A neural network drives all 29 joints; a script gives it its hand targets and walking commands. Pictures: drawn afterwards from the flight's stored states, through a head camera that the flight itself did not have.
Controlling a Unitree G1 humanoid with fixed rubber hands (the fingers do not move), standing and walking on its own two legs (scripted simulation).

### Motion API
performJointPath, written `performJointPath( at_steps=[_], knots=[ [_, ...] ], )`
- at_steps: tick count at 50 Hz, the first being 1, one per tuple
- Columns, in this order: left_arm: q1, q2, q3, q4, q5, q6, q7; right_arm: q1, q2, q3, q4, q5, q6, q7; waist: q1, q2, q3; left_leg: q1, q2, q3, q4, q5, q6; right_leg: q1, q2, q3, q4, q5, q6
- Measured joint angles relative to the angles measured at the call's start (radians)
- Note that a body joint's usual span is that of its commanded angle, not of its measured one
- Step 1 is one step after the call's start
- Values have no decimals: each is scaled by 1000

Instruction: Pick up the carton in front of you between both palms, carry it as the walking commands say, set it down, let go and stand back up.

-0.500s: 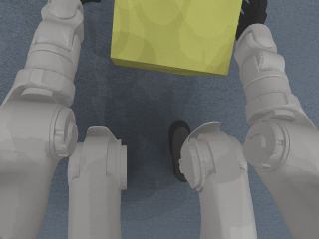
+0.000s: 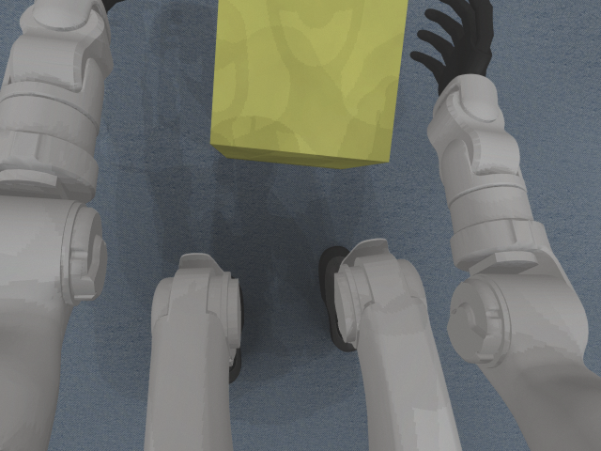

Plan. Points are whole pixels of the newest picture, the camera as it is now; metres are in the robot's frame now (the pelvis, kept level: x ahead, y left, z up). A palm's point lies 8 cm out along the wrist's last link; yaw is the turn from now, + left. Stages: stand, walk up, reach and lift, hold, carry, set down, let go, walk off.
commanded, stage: set down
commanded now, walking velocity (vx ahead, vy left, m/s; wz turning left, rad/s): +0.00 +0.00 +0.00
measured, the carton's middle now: (297, 90) +0.53 -0.03 -0.30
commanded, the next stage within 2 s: let go in 0.72 s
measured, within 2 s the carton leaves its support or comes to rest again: neither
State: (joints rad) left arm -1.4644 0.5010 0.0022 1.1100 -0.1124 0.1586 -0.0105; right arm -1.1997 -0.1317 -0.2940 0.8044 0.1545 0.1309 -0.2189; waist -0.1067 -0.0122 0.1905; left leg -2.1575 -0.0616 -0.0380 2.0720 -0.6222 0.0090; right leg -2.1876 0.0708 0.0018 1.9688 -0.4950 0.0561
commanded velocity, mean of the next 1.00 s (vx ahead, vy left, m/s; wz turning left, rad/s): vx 0.00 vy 0.00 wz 0.00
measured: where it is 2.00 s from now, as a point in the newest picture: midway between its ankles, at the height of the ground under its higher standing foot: (284, 331)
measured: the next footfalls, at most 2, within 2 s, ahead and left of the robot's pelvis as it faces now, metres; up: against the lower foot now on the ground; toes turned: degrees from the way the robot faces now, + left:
none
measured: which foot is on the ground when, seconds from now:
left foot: down 0.00-1.00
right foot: down 0.00-1.00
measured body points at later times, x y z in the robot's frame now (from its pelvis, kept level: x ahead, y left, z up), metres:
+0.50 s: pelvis +0.02 +0.00 +0.13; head +0.35 +0.02 +0.44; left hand +0.60 +0.20 +0.02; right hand +0.52 -0.19 +0.02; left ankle +0.09 +0.11 -0.39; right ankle +0.13 -0.12 -0.39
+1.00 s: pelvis +0.06 +0.00 +0.26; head +0.33 +0.02 +0.61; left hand +0.53 +0.22 +0.14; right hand +0.48 -0.19 +0.14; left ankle +0.09 +0.11 -0.39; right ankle +0.13 -0.12 -0.39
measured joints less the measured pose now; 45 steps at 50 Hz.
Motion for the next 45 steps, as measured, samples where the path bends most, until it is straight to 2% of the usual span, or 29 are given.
performJointPath(
  at_steps=[10,22,36,41,45],
  knots=[
    [45,2,61,-4,46,13,-43,51,35,-36,-52,-58,38,6,-8,13,-126,77,0,-3,-195,42,-6,78,-7,10,-182,30,-10],
    [123,-15,112,-88,87,46,-70,144,50,-38,-164,-69,76,18,-13,21,-184,228,1,-5,-430,98,-3,233,-15,22,-409,74,-13],
    [185,-53,183,-72,159,32,-107,229,86,-86,-184,-140,70,57,-17,35,-235,471,-2,-14,-762,200,1,485,-32,30,-736,163,-16],
    [226,-91,227,-78,209,18,-102,277,96,-98,-189,-183,54,86,-10,33,-246,555,-4,-18,-874,237,1,570,-39,32,-844,195,-18],
    [337,-146,260,-145,243,3,-70,370,93,-70,-210,-219,32,128,4,31,-261,634,-9,-19,-959,261,0,645,-48,34,-918,210,-23]
  ],
)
